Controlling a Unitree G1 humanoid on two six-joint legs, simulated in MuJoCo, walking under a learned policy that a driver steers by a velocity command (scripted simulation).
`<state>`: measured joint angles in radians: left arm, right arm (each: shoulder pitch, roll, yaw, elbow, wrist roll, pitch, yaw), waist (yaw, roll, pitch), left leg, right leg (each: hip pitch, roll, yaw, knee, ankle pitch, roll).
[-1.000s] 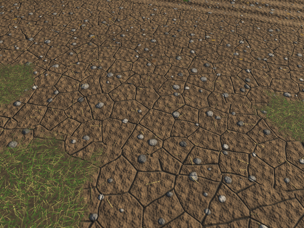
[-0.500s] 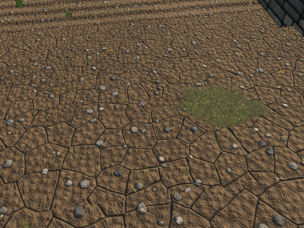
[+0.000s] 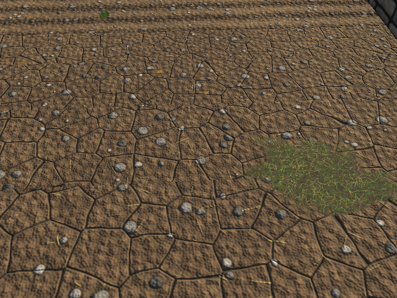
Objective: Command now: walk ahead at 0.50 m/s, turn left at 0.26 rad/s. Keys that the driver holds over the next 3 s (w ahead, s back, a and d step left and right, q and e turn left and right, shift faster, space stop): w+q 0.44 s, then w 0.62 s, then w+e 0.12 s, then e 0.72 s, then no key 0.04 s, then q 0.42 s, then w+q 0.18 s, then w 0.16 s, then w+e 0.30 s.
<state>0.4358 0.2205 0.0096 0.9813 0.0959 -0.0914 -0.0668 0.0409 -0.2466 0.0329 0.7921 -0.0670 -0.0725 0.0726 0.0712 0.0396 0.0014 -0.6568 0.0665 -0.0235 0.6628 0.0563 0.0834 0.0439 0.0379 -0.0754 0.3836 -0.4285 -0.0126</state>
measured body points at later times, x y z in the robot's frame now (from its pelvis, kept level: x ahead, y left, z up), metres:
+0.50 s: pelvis +0.30 +0.06 -0.03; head +0.30 +0.07 +0.42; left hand +0.44 +0.30 -0.14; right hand +0.29 -0.17 -0.17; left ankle +0.20 +0.12 -0.72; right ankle +0.50 -0.07 -0.71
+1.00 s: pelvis +0.62 +0.09 -0.17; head +0.62 +0.10 +0.28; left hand +0.48 +0.27 -0.33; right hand +0.88 -0.02 -0.27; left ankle +0.77 +0.28 -0.87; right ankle +0.56 -0.03 -0.91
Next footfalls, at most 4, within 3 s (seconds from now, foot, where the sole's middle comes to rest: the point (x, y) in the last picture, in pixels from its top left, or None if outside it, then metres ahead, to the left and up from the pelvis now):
0.04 left None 0.24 0.12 -0.76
0.66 right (221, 293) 0.60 -0.02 -0.94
1.10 left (147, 237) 0.81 0.30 -0.94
1.60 right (200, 204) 0.99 0.09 -0.94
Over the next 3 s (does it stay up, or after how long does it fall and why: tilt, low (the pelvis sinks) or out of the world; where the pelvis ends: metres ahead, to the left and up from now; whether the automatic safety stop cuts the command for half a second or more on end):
stays up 1.06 0.26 -0.18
